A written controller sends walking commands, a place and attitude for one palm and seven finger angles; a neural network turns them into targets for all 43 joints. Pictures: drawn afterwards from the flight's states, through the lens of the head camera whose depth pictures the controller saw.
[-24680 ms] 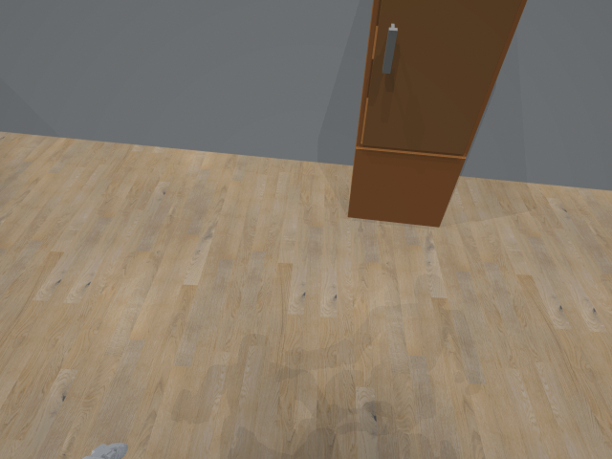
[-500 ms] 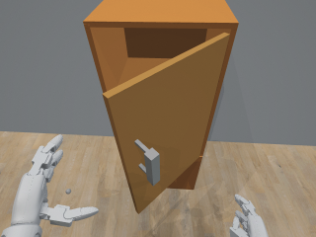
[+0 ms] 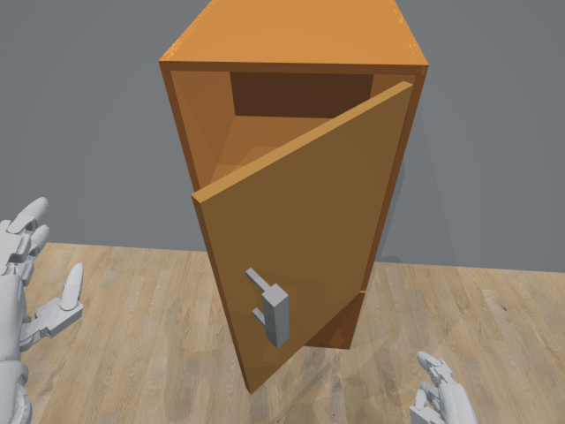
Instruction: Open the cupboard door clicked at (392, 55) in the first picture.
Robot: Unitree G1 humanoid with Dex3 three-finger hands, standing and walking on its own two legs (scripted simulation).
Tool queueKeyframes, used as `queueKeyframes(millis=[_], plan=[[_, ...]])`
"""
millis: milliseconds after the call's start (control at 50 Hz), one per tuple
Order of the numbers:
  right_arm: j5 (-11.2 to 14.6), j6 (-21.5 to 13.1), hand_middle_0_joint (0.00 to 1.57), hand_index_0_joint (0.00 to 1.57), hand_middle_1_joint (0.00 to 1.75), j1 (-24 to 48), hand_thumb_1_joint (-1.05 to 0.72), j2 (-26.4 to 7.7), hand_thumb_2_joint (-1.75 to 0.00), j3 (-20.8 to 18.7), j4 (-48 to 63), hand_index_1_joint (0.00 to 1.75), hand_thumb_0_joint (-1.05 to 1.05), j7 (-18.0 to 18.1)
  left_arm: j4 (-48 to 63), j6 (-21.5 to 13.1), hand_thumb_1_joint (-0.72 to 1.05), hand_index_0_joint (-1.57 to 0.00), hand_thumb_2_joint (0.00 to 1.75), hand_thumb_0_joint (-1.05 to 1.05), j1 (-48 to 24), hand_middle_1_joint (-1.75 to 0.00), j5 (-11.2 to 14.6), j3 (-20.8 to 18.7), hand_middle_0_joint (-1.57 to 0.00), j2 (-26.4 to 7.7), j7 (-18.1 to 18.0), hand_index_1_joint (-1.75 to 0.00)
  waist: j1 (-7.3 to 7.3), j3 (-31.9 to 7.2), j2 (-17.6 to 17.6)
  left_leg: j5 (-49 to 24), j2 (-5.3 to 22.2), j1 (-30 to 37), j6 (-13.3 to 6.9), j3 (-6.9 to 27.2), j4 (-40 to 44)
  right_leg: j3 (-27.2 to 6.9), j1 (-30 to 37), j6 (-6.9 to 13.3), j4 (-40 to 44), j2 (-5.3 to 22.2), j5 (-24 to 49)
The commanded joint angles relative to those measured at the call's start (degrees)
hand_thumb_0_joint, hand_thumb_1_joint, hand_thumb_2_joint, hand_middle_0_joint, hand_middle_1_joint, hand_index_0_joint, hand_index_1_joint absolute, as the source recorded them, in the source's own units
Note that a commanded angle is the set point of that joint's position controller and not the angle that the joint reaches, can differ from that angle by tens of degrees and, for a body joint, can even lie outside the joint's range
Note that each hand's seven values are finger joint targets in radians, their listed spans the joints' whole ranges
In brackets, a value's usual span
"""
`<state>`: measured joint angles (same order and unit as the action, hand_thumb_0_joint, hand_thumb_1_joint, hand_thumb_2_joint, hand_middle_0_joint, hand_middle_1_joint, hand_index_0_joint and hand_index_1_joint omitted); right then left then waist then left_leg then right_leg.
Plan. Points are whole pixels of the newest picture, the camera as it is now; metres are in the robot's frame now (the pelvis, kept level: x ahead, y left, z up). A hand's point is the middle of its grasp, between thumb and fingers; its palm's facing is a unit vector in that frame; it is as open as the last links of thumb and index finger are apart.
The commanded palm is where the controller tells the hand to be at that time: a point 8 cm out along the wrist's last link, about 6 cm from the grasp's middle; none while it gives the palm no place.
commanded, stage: draw the hand back to the body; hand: left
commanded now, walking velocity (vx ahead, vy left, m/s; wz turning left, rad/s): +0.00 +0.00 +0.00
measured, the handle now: (266, 307) +0.27 +0.07 +0.03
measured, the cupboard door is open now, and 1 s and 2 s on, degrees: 47 47 47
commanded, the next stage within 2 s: step back with the hand held close in 0.36 s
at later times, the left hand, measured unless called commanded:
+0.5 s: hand (71, 313) +0.17 +0.25 +0.16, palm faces +0.47 -0.79 -0.40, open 7.4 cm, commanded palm +0.12 +0.28 +0.17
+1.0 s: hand (19, 357) +0.12 +0.27 +0.16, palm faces +0.41 -0.75 -0.52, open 7.4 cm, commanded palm +0.06 +0.31 +0.17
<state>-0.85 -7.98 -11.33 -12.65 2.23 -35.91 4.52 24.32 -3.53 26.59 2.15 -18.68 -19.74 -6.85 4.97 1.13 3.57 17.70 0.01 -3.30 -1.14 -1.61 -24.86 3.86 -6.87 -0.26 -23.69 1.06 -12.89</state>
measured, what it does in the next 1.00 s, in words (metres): shifts its weight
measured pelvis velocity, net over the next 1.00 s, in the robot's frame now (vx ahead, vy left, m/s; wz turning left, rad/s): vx -0.08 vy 0.01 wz -0.03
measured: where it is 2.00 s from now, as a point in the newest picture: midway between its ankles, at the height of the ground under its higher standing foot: outside the picture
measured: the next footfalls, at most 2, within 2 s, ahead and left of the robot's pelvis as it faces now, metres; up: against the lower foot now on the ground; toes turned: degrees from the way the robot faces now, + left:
right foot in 1.56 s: -0.20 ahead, -0.10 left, +0.00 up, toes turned -4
left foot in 1.72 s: -0.09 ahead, +0.08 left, +0.00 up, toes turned -2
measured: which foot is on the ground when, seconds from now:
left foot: down 0.00-1.00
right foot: down 0.00-1.00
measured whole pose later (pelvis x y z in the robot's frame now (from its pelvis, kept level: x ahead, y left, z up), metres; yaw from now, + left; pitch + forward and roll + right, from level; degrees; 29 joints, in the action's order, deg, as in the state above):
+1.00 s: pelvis -0.08 +0.01 -0.01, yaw -2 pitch -1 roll +0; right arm -0.2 -2.8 -11.3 -12.7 -0.6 -31.4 5.1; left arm 28.5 -10.7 31.0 0.1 -25.3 -23.9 -8.0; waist 0.7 2.8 -0.7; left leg 13.3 -1.3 -16.6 -3.0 -4.3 -31.0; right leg 1.1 -20.3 -1.2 -28.7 2.5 -7.0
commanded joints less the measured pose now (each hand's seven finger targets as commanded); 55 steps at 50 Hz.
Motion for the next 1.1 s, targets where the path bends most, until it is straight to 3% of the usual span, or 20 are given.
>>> queueKeyframes(millis=[0, 100, 200, 320, 400, 440, 460, 480, 500, 520, 540, 620, 660, 720, 780, 860, 940, 1000, 1040, 1080], plan=[[0.10, -2.31, 0.20, 0.20, 0.30, 6.99, -0.90, -6.11, -0.90, -2.62, 8.40, 0.30, 0.00, 0.37, 9.48, -3.84, 0.90, -0.20, 0.90, 0.00, -4.68, -0.30, 0.21, -6.45, -0.20, -8.79, -0.71, -0.30, -0.50, -3.59, 1.18, -23.50, 2.07, -2.78, 1.04, 1.46, 4.44, -1.60, 5.55, 1.77, 2.94, -0.08, 13.81], [0.20, -1.32, 0.20, 0.20, 0.30, 7.44, -0.90, -6.52, -0.90, -3.20, 8.35, 0.30, 0.00, 0.02, 7.81, -3.77, 0.90, -0.20, 0.90, 0.00, -4.07, -0.30, 0.40, -5.43, -0.20, -8.12, -0.15, -0.30, -0.59, -3.02, -2.52, -20.28, 2.04, -2.71, 0.20, 1.17, 5.08, -1.76, 5.61, 1.47, 4.12, -0.23, 12.77], [-0.01, -1.80, 0.20, 0.20, 0.30, 7.98, -0.90, -6.26, -0.90, -3.16, 8.32, 0.30, 0.00, 0.19, 11.97, -4.68, 0.90, -0.20, 0.90, 0.00, -5.88, -0.30, -0.13, -7.55, -0.20, -11.22, -0.67, -0.30, -0.19, -5.77, 1.44, -20.91, 1.41, -1.84, 0.33, 1.12, 4.96, -2.32, 7.18, 1.71, 4.00, -0.16, 13.68], [0.07, -2.19, 0.20, 0.20, 0.30, 8.28, -0.90, -5.77, -0.90, -3.05, 7.81, 0.30, 0.00, 0.40, 9.19, -4.80, 0.90, -0.20, 0.90, 0.00, -5.41, -0.30, 0.25, -6.97, -0.20, -9.99, -0.60, -0.30, -0.53, -1.25, -1.10, -15.40, 1.40, -2.84, -0.05, 0.87, 5.77, -2.71, 4.70, 1.55, 6.14, -0.30, 9.60], [0.23, -2.31, 0.20, 0.20, 0.30, 8.44, -0.90, -5.93, -0.90, -3.21, 7.41, 0.30, 0.00, 0.23, 8.20, -5.09, 0.90, -0.20, 0.90, 0.00, -5.99, -0.30, 0.03, -6.02, -0.20, -8.96, -0.34, -0.30, -0.61, -0.37, 0.62, -13.62, 1.38, -2.84, -0.07, 0.83, 6.17, -2.76, 3.83, 1.61, 6.85, -0.41, 7.05], [0.18, -2.45, 0.20, 0.20, 0.30, 8.32, -0.90, -5.86, -0.90, -3.23, 7.48, 0.30, 0.00, 0.15, 8.36, -5.36, 0.90, -0.20, 0.90, 0.00, -5.93, -0.30, 0.13, -6.19, -0.20, -9.20, -0.37, -0.30, -0.56, -0.91, -0.32, -12.97, 1.35, -2.78, -0.15, 0.93, 6.43, -2.68, 4.13, 1.44, 6.80, -0.36, 6.44], [0.22, -2.64, 0.20, 0.20, 0.30, 8.91, -0.90, -6.03, -0.90, -3.31, 7.49, 0.30, 0.00, 0.30, 11.01, -5.87, 0.90, -0.20, 0.90, 0.00, -10.77, -0.30, 0.22, -7.74, -0.20, -11.67, -0.65, -0.30, -0.60, -2.66, -1.01, -12.04, 1.26, -2.11, -0.39, 0.95, 6.28, -3.18, 4.47, 1.31, 7.20, -0.24, 5.63], [1.12, -1.38, 0.20, 0.20, 0.30, 7.12, -0.90, -6.70, -0.90, -2.81, 9.82, 0.30, 0.00, 0.40, 10.94, -7.90, 0.90, -0.20, 0.90, 0.00, -12.79, -0.30, 0.03, -13.83, -0.20, -17.06, -1.01, -0.30, -3.72, 3.19, -3.89, -7.10, 1.83, -6.29, -1.15, 1.59, 4.24, -8.92, -3.66, 1.13, 10.98, 2.12, 5.71], [0.89, -0.49, 0.20, 0.20, 0.30, 6.79, -0.90, -5.93, -0.90, -2.84, 9.04, 0.30, 0.00, 0.48, 8.95, -8.59, 0.90, -0.20, 0.90, 0.00, -11.87, -0.30, -0.31, -13.41, -0.20, -16.43, -0.77, -0.30, -3.70, 3.32, -4.63, -5.01, 1.40, -7.07, -1.23, 2.47, 3.25, -9.05, -4.61, 1.32, 12.17, 3.43, 3.05], [0.59, 0.13, 0.20, 0.20, 0.30, 7.71, -0.90, -5.80, -0.90, -3.13, 8.77, 0.30, 0.00, 0.52, 5.32, -7.95, 0.90, -0.20, 0.90, 0.00, -5.49, -0.30, -0.37, -10.83, -0.20, -12.95, -0.39, -0.30, -3.71, 2.89, -7.11, -6.21, 1.46, -5.76, -1.31, 2.23, 2.02, -9.37, -6.09, 1.39, 12.74, 3.91, 3.19], [0.40, 0.66, 0.20, 0.20, 0.30, 7.51, -0.90, -6.33, -0.90, -3.28, 9.31, 0.30, 0.00, 0.29, 6.49, -7.90, 0.90, -0.20, 0.90, 0.00, -3.61, -0.30, -0.50, -9.30, -0.20, -11.50, -0.08, -0.30, -3.87, 1.15, -6.65, -7.30, 1.41, -5.62, -1.13, 1.65, 1.18, -9.08, -6.07, 1.43, 12.30, 4.41, 4.16], [0.29, 1.33, 0.20, 0.20, 0.30, 6.99, -0.90, -7.21, -0.90, -3.86, 10.38, 0.30, 0.00, 0.51, 11.64, -8.91, 0.90, -0.20, 0.90, 0.00, 1.25, -0.30, -0.49, -9.09, -0.20, -11.40, -0.45, -0.30, -3.85, -8.47, 1.39, -15.14, 2.75, -5.02, -0.62, 1.51, 1.94, -6.63, -0.60, 1.40, 5.31, 4.59, 15.84], [0.40, 1.89, 0.20, 0.20, 0.30, 6.87, -0.90, -7.33, -0.90, -4.42, 11.37, 0.30, 0.00, 0.60, 13.84, -8.93, 0.90, -0.20, 0.90, 0.00, 3.37, -0.30, -0.42, -10.55, -0.20, -12.63, -0.85, -0.30, -3.60, -11.90, -0.05, -19.31, 3.51, -5.60, -0.51, 1.97, 1.84, -5.72, 1.44, 0.88, 2.24, 3.65, 19.54], [0.65, 2.80, 0.20, 0.20, 0.30, 7.01, -0.90, -6.80, -0.90, -4.94, 12.26, 0.30, 0.00, 0.86, 15.31, -9.00, 0.90, -0.20, 0.90, 0.00, 4.83, -0.30, -0.29, -13.25, -0.20, -14.77, -1.45, -0.30, -3.69, -12.56, -3.74, -19.85, 3.72, -8.18, -0.29, 2.55, 1.00, -6.32, 1.94, 0.94, 0.32, 3.87, 22.24], [0.85, 3.07, 0.20, 0.20, 0.30, 7.03, -0.90, -6.87, -0.90, -5.26, 12.68, 0.30, 0.00, 1.05, 15.57, -9.42, 0.90, -0.20, 0.90, 0.00, 4.81, -0.30, -0.37, -13.68, -0.20, -14.80, -1.83, -0.30, -3.92, -9.50, -4.11, -15.95, 3.96, -11.60, -0.48, 3.39, 1.37, -6.99, -0.70, 0.94, -0.17, 3.74, 18.68], [0.79, 2.78, 0.20, 0.20, 0.30, 6.82, -0.90, -7.53, -0.90, -5.47, 13.01, 0.30, 0.00, 1.16, 14.92, -10.03, 0.90, -0.20, 0.90, 0.00, 4.89, -0.30, -0.97, -13.43, -0.20, -13.76, -2.12, -0.30, -3.79, -6.65, 0.85, -9.56, 5.85, -18.53, -1.67, 5.40, 4.71, -6.25, 0.31, 0.27, -3.70, 1.97, 13.54], [0.57, 2.08, 0.20, 0.20, 0.30, 6.15, -0.90, -8.27, -0.90, -5.57, 13.90, 0.30, 0.00, 1.19, 15.00, -10.79, 0.90, -0.20, 0.90, 0.00, 2.77, -0.30, -2.41, -13.13, -0.20, -12.62, -2.39, -0.30, -3.88, -3.34, 3.32, 9.06, 8.33, -31.99, -3.95, 7.97, 9.61, -5.60, 5.83, -0.36, -10.21, 0.44, 7.77], [-0.02, 1.67, 0.20, 0.20, 0.30, 5.46, -0.90, -8.38, -0.90, -5.86, 14.18, 0.30, 0.00, 1.47, 15.71, -11.20, 0.90, -0.20, 0.90, 0.00, 1.01, -0.30, -3.62, -13.09, -0.20, -12.27, -2.93, -0.30, -4.23, -1.76, 2.27, 18.32, 8.28, -38.14, -5.07, 9.05, 9.03, -6.68, 6.91, -0.18, -11.76, 0.33, 5.31], [0.00, 1.17, 0.20, 0.20, 0.30, 4.08, -0.90, -8.19, -0.90, -6.14, 14.05, 0.30, 0.00, 1.40, 15.91, -11.68, 0.90, -0.20, 0.90, 0.00, 0.12, -0.30, -4.06, -13.31, -0.20, -12.38, -3.09, -0.30, -4.84, -2.13, -0.92, 20.70, 7.10, -37.47, -5.07, 7.74, 4.88, -9.36, 3.95, 0.36, -9.75, 1.94, 2.16], [0.24, 0.94, 0.20, 0.20, 0.30, 3.21, -0.90, -7.88, -0.90, -6.09, 13.87, 0.30, 0.00, 0.98, 16.52, -12.07, 0.90, -0.20, 0.90, 0.00, -0.40, -0.30, -3.67, -13.44, -0.20, -12.98, -2.96, -0.30, -5.29, -2.25, -5.72, 19.63, 4.12, -32.40, -3.87, 5.95, -2.18, -14.10, -3.54, 1.85, -2.76, 4.91, -5.08]])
